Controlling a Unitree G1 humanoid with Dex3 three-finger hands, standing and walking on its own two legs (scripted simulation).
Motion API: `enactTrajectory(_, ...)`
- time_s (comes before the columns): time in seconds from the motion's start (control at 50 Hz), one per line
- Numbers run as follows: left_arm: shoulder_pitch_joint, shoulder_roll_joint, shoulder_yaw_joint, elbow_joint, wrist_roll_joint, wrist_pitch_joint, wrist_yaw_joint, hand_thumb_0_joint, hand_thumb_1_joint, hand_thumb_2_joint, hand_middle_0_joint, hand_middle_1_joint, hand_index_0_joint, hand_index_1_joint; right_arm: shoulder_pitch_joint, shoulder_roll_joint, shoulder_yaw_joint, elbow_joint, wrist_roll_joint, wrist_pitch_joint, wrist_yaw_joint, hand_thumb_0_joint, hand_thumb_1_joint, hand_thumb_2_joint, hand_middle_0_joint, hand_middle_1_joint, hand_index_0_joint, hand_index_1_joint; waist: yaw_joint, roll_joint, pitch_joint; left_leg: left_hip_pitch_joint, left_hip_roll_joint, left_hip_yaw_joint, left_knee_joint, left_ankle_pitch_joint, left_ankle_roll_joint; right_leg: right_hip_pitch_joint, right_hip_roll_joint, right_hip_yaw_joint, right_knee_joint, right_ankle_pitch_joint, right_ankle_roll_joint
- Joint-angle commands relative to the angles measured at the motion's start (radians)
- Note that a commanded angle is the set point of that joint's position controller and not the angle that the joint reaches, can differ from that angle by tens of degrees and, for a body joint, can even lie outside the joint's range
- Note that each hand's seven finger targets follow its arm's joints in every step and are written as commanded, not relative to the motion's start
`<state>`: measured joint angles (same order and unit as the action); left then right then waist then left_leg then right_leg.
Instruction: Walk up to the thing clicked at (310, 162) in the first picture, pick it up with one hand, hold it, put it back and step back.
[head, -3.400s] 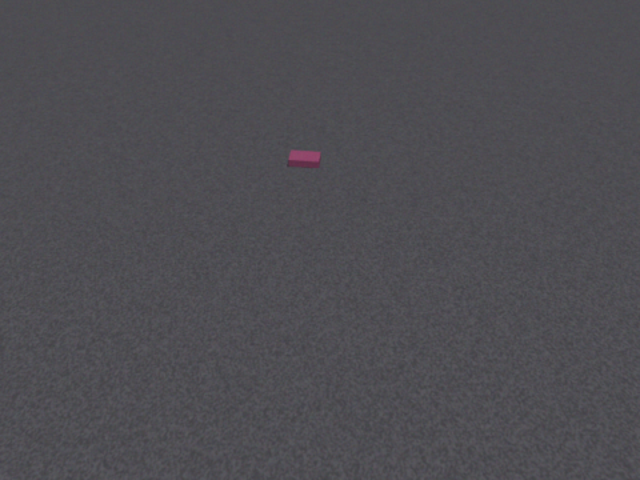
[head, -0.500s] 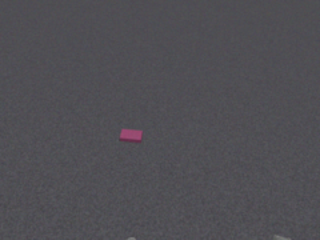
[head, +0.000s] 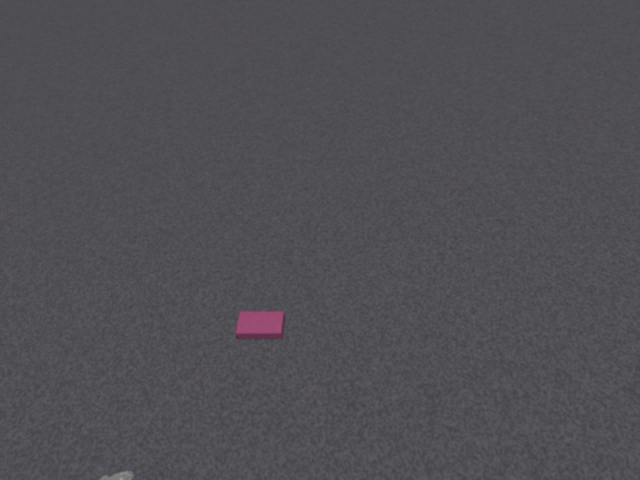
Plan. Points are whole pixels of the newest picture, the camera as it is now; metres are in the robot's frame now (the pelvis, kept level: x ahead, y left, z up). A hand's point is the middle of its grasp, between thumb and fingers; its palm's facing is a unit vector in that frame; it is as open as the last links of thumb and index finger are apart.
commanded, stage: walk up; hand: left
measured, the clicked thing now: (261, 325) +0.73 +0.30 -0.74
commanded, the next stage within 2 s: none
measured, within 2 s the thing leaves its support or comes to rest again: neither
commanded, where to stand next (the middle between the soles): +0.34 +0.04 m, yaw +0 degrees
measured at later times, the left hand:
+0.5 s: hand (120, 464) +0.19 +0.33 -0.15, palm faces -0.05 -0.94 -0.33, open 7.4 cm
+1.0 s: hand (178, 339) +0.36 +0.27 -0.11, palm faces -0.05 -0.92 -0.40, open 7.4 cm
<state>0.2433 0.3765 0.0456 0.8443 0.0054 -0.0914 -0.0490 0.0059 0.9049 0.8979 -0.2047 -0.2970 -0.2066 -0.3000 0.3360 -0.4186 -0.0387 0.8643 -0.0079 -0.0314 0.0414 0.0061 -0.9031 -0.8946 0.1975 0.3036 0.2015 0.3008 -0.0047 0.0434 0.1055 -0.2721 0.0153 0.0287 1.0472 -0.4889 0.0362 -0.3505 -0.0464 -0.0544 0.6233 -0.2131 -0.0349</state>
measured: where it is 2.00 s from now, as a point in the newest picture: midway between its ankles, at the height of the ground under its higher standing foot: (334, 448)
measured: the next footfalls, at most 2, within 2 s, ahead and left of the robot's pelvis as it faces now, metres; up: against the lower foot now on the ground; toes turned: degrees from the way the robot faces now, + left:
left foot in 0.34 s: +0.24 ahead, +0.16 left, +0.00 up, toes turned +6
right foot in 0.82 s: +0.38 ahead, -0.08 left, +0.00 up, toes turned -2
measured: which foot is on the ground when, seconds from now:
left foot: up 0.00-0.32, down 0.34-0.86, up 0.88-1.00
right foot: down 0.00-0.36, up 0.38-0.80, down 0.82-1.00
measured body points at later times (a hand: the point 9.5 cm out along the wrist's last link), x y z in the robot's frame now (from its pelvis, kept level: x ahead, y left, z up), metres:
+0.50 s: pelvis +0.15 +0.06 +0.01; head +0.16 +0.09 +0.45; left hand +0.19 +0.38 -0.13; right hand +0.21 -0.26 -0.08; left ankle +0.20 +0.16 -0.72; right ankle +0.14 -0.08 -0.66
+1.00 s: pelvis +0.26 +0.02 +0.01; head +0.29 -0.01 +0.45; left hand +0.37 +0.32 -0.09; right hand +0.31 -0.28 -0.13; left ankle +0.25 +0.17 -0.67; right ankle +0.34 -0.08 -0.72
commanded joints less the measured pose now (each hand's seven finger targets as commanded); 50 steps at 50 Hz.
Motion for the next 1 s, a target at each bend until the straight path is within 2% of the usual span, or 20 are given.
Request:
enactTrajectory(0.0,0.094,0.291,0.086,-0.044,-0.015,-0.014,0.034,0.0,0.9,0.9,-0.2,-0.3,-0.2,-0.3,0.03,-0.195,-0.061,-0.072,0.019,-0.03,-0.008,0.0,-0.9,-0.9,0.2,0.3,0.2,0.3,0.036,-0.175,-0.067,-0.298,0.057,-0.105,0.079,0.108,0.007,0.241,-0.252,0.341,-0.342,0.027,-0.176)
enactTrajectory(0.08,0.059,0.278,0.075,-0.069,-0.002,-0.021,0.028,0.0,0.9,0.9,-0.2,-0.3,-0.2,-0.3,0.049,-0.177,-0.068,-0.052,0.004,-0.008,0.016,0.0,-0.9,-0.9,0.2,0.3,0.2,0.3,0.012,-0.199,-0.03,-0.216,0.052,-0.054,-0.071,0.223,-0.024,0.084,-0.172,0.167,-0.402,-0.103,-0.156)
enactTrajectory(0.24,0.075,0.32,0.087,-0.078,0.006,-0.009,0.014,0.0,0.9,0.9,-0.2,-0.3,-0.2,-0.3,-0.067,-0.176,-0.083,-0.07,-0.015,-0.034,0.035,0.0,-0.9,-0.9,0.2,0.3,0.2,0.3,0.04,-0.193,-0.025,-0.089,0.064,0.008,-0.42,0.277,-0.039,0.035,-0.214,0.166,-0.358,-0.308,-0.164)
enactTrajectory(0.3,0.045,0.299,0.072,-0.083,0.008,0.004,0.012,0.0,0.9,0.9,-0.2,-0.3,-0.2,-0.3,0.039,-0.2,-0.097,-0.026,-0.021,-0.048,0.023,0.0,-0.9,-0.9,0.2,0.3,0.2,0.3,-0.035,-0.094,-0.059,0.135,0.022,0.042,-0.478,0.242,-0.013,-0.092,-0.179,0.133,-0.199,-0.377,-0.131)
enactTrajectory(0.32,0.051,0.258,0.058,-0.086,0.015,0.009,0.013,0.0,0.9,0.9,-0.2,-0.3,-0.2,-0.3,0.122,-0.227,-0.108,0.001,-0.022,-0.052,0.012,0.0,-0.9,-0.9,0.2,0.3,0.2,0.3,-0.076,0.002,-0.094,0.253,0.022,0.003,-0.498,0.143,0.004,-0.163,-0.141,0.102,-0.051,-0.363,-0.107)
enactTrajectory(0.34,0.096,0.175,0.034,-0.086,0.01,0.012,0.012,0.0,0.9,0.9,-0.2,-0.3,-0.2,-0.3,0.182,-0.293,-0.123,0.006,-0.03,-0.06,-0.002,0.0,-0.9,-0.9,0.2,0.3,0.2,0.3,-0.092,0.257,-0.106,0.317,0.186,-0.282,-0.695,-0.128,0.058,-0.268,-0.03,-0.009,0.278,-0.285,-0.05)
enactTrajectory(0.36,0.12,0.165,0.029,-0.073,-0.006,0.019,0.016,0.0,0.9,0.9,-0.2,-0.3,-0.2,-0.3,0.153,-0.339,-0.126,-0.034,-0.028,-0.069,-0.008,0.0,-0.9,-0.9,0.2,0.3,0.2,0.3,-0.074,0.25,-0.06,0.285,0.367,-0.669,-0.873,-0.289,0.131,-0.408,0.09,0.019,0.451,-0.284,-0.013)
enactTrajectory(0.38,0.111,0.266,0.052,-0.051,0.002,0.028,0.029,0.0,0.9,0.9,-0.2,-0.3,-0.2,-0.3,0.108,-0.355,-0.128,-0.047,-0.001,-0.065,-0.005,0.0,-0.9,-0.9,0.2,0.3,0.2,0.3,-0.066,0.158,-0.01,0.194,0.413,-0.701,-0.873,-0.315,0.197,-0.384,0.016,0.112,0.511,-0.294,-0.022)
enactTrajectory(0.4,0.088,0.286,0.052,-0.049,0.004,0.024,0.031,0.0,0.9,0.9,-0.2,-0.3,-0.2,-0.3,0.08,-0.33,-0.121,-0.052,0.003,-0.063,-0.008,0.0,-0.9,-0.9,0.2,0.3,0.2,0.3,-0.049,0.119,0.031,0.135,0.398,-0.65,-0.859,-0.223,0.21,-0.37,-0.014,0.131,0.523,-0.255,-0.025)
enactTrajectory(0.44,0.114,0.272,0.054,-0.012,-0.005,0.02,0.026,0.0,0.9,0.9,-0.2,-0.3,-0.2,-0.3,0.036,-0.258,-0.09,-0.067,0.0,-0.072,-0.017,0.0,-0.9,-0.9,0.2,0.3,0.2,0.3,-0.019,0.071,0.011,0.126,0.287,-0.387,-0.819,0.134,0.132,-0.289,-0.027,0.178,0.462,-0.146,-0.014)
enactTrajectory(0.48,0.153,0.252,0.052,0.007,-0.011,0.031,0.017,0.0,0.9,0.9,-0.2,-0.3,-0.2,-0.3,0.043,-0.24,-0.085,-0.061,0.007,-0.082,-0.022,0.0,-0.9,-0.9,0.2,0.3,0.2,0.3,-0.006,0.105,-0.023,0.13,0.242,-0.247,-0.794,0.341,0.086,-0.231,-0.033,0.149,0.412,-0.08,0.002)
enactTrajectory(0.62,0.034,0.218,0.049,-0.031,0.001,0.041,-0.003,0.0,0.9,0.9,-0.2,-0.3,-0.2,-0.3,0.05,-0.247,-0.091,-0.087,0.0,-0.075,-0.026,0.0,-0.9,-0.9,0.2,0.3,0.2,0.3,-0.033,0.097,-0.015,0.165,0.243,-0.145,-0.815,0.328,0.178,-0.234,-0.048,0.086,0.216,-0.007,0.039)
enactTrajectory(0.72,-0.008,0.16,0.032,-0.028,0.001,0.03,0.014,0.0,0.9,0.9,-0.2,-0.3,-0.2,-0.3,0.02,-0.22,-0.073,-0.088,-0.001,-0.049,-0.033,0.0,-0.9,-0.9,0.2,0.3,0.2,0.3,-0.019,0.087,-0.032,0.11,0.209,-0.031,-0.643,0.795,0.157,-0.058,-0.01,0.002,0.03,0.056,0.023)
enactTrajectory(0.76,0.038,0.155,0.032,0.002,0.002,0.02,0.028,0.0,0.9,0.9,-0.2,-0.3,-0.2,-0.3,0.001,-0.213,-0.068,-0.09,0.009,-0.035,-0.038,0.0,-0.9,-0.9,0.2,0.3,0.2,0.3,0.007,0.037,-0.096,0.11,0.185,-0.02,-0.519,0.748,0.127,0.082,0.024,-0.007,-0.106,0.146,0.013)
enactTrajectory(0.8,0.128,0.225,0.056,0.036,0.009,0.006,0.044,0.0,0.9,0.9,-0.2,-0.3,-0.2,-0.3,0.02,-0.138,-0.036,-0.09,0.023,-0.029,-0.038,0.0,-0.9,-0.9,0.2,0.3,0.2,0.3,0.057,-0.129,-0.198,0.026,0.107,0.022,-0.282,0.508,0.068,0.313,-0.017,0.051,-0.197,0.257,-0.021)
enactTrajectory(0.82,0.138,0.297,0.077,0.024,0.014,0.003,0.052,0.0,0.9,0.9,-0.2,-0.3,-0.2,-0.3,0.069,-0.088,-0.016,-0.098,0.027,-0.03,-0.038,0.0,-0.9,-0.9,0.2,0.3,0.2,0.3,0.049,-0.311,-0.272,-0.131,0.035,0.051,-0.126,0.185,0.026,0.438,-0.222,0.335,-0.207,0.284,-0.086)
enactTrajectory(0.84,0.144,0.332,0.084,-0.005,0.003,0.007,0.045,0.0,0.9,0.9,-0.2,-0.3,-0.2,-0.3,0.114,-0.136,-0.027,-0.084,0.017,-0.02,-0.038,0.0,-0.9,-0.9,0.2,0.3,0.2,0.3,0.048,-0.28,-0.239,-0.234,-0.038,0.001,-0.042,-0.088,0.015,0.42,-0.342,0.557,-0.279,0.059,-0.188)
enactTrajectory(0.86,0.109,0.355,0.091,-0.006,0.0,0.015,0.043,0.0,0.9,0.9,-0.2,-0.3,-0.2,-0.3,0.083,-0.212,-0.054,-0.064,0.006,-0.01,-0.046,0.0,-0.9,-0.9,0.2,0.3,0.2,0.3,0.061,-0.267,-0.2,-0.268,0.002,-0.027,0.035,-0.151,0.02,0.374,-0.382,0.636,-0.297,-0.125,-0.26)
enactTrajectory(0.94,0.035,0.271,0.062,-0.023,0.0,0.021,0.049,0.0,0.9,0.9,-0.2,-0.3,-0.2,-0.3,0.048,-0.194,-0.052,-0.007,0.01,-0.003,-0.033,0.0,-0.9,-0.9,0.2,0.3,0.2,0.3,0.026,-0.206,-0.091,-0.258,0.04,-0.064,-0.03,0.033,-0.002,0.192,-0.216,0.342,-0.337,-0.176,-0.164)
enactTrajectory(0.98,0.004,0.264,0.058,-0.029,0.008,0.022,0.046,0.0,0.9,0.9,-0.2,-0.3,-0.2,-0.3,0.062,-0.172,-0.043,0.011,-0.002,0.0,-0.029,0.0,-0.9,-0.9,0.2,0.3,0.2,0.3,0.016,-0.215,-0.068,-0.199,0.028,-0.039,-0.073,0.09,-0.017,0.099,-0.175,0.263,-0.34,-0.106,-0.161)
